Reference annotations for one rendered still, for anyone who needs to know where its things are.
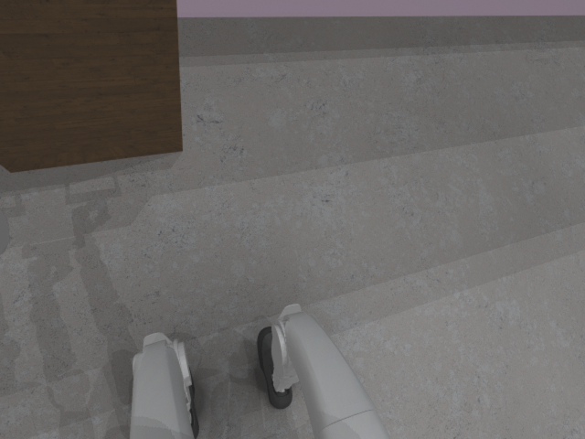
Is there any robot right thigh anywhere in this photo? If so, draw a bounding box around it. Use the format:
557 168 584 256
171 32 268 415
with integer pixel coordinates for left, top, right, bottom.
271 312 391 439

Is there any cabinet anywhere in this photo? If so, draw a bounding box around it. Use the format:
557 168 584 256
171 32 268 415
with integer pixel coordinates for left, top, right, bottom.
0 0 183 173

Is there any robot right foot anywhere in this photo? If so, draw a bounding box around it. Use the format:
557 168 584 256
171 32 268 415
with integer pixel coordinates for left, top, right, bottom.
257 327 293 409

